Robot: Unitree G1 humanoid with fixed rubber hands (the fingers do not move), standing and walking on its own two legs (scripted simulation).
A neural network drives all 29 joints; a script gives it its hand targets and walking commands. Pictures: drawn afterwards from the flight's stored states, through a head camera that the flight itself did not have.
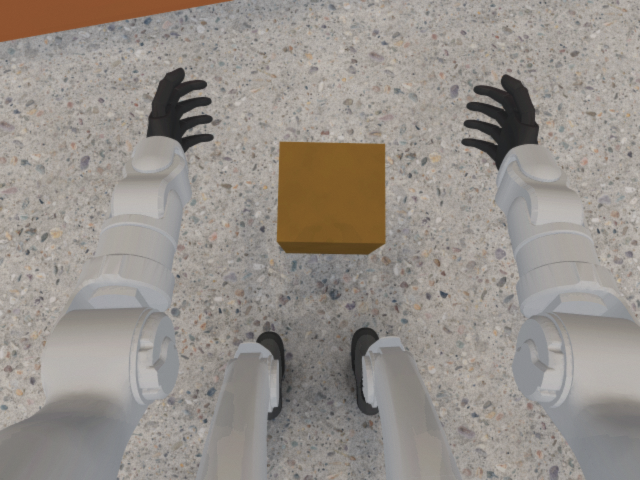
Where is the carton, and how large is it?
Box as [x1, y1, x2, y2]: [277, 142, 384, 254]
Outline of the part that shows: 280,142 277,242 286,252 367,254 384,243 384,144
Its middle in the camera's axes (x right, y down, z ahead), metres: +0.02 -0.09 +0.89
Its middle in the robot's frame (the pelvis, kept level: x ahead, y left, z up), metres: +0.52 -0.03 -0.53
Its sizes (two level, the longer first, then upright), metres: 0.210 0.200 0.250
